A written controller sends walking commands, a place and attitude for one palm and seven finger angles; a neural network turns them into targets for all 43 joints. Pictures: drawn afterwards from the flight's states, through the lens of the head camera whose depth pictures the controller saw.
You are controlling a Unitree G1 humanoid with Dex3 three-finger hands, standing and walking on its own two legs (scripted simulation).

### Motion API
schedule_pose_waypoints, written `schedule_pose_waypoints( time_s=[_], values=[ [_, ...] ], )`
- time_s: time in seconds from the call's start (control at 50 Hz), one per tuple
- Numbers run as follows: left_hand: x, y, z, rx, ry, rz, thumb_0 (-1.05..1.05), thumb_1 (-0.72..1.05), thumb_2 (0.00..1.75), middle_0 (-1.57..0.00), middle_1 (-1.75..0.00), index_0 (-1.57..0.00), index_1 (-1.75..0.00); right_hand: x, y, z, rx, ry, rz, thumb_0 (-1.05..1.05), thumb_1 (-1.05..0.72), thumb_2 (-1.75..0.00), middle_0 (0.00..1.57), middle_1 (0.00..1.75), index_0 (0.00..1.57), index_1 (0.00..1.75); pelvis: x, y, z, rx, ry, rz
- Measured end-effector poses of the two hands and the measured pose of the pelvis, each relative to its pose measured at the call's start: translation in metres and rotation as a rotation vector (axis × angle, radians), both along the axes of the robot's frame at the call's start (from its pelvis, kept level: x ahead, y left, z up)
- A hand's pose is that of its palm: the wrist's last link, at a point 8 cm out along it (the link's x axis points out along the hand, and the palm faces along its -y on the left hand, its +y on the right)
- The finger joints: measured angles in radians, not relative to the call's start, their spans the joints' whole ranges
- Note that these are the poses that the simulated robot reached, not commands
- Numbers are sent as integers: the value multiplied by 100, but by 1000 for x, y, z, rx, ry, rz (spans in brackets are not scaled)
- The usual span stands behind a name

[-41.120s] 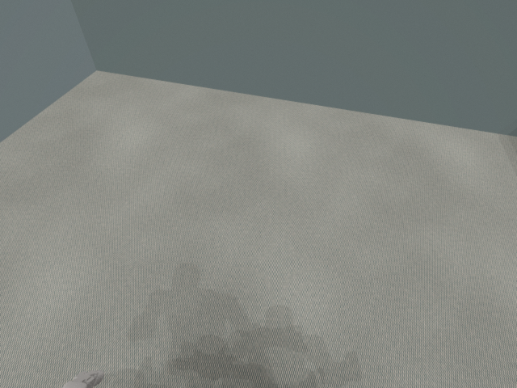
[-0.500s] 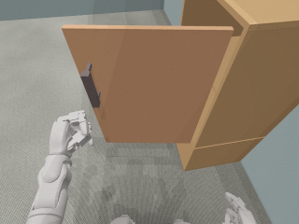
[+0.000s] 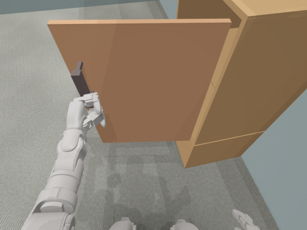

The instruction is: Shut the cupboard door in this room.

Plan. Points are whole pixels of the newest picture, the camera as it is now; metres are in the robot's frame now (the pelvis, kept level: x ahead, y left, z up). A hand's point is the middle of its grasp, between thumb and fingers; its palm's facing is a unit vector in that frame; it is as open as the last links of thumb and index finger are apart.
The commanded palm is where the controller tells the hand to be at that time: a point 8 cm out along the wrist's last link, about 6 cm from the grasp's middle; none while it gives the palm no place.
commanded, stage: bring the fist close to the handle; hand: left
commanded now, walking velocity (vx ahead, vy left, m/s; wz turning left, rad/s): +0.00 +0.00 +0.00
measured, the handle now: (85, 85) +0.50 +0.20 +0.07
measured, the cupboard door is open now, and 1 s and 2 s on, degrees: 80 74 64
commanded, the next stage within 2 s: push the door shut along its arc in 0.34 s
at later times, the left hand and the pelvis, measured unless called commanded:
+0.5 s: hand (97, 113) +0.40 +0.15 +0.07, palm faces +0.03 -1.00 -0.03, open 3.1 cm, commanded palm +0.38 +0.20 +0.07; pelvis -0.01 +0.00 +0.00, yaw +0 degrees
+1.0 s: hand (100, 95) +0.46 +0.15 +0.07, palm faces -0.09 -1.00 -0.01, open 3.1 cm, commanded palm +0.45 +0.19 +0.07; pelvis -0.01 +0.01 -0.01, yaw +0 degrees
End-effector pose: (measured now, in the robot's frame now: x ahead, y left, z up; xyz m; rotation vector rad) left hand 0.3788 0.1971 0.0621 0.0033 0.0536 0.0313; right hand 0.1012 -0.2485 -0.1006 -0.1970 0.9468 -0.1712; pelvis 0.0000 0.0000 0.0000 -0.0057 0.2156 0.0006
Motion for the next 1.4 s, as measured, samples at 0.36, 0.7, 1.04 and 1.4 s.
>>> schedule_pose_waypoints(
  time_s=[0.36, 0.7, 1.04, 1.4],
  values=[
    [-11, 10, 8, -4, -71, 19, 2, 90, 90, -130, -150, -130, -150, -28, -6, 0, -8, 67, -34, 1, -90, -90, 20, 30, 20, 30, -3, 2, 3, -3, -9, -8],
    [29, 6, 15, 19, -78, -45, 2, 90, 90, -131, -150, -130, -150, -23, 3, -5, -20, 49, -15, 0, -90, -90, 20, 30, 20, 30, -14, 7, -5, -11, 16, 4],
    [69, 10, 13, 15, -48, -129, 1, 90, 90, -131, -150, -130, -150, -87, -5, -18, -38, 241, -92, 0, -90, -90, 20, 30, 20, 30, -12, 10, -14, -20, 75, -1],
    [111, -11, 16, 12, -27, -235, 1, 90, 90, -130, -150, -130, -150, -114, -7, -23, -59, 289, -127, 0, -90, -90, 20, 30, 20, 30, -19, 11, -26, -35, 135, -4]
  ],
)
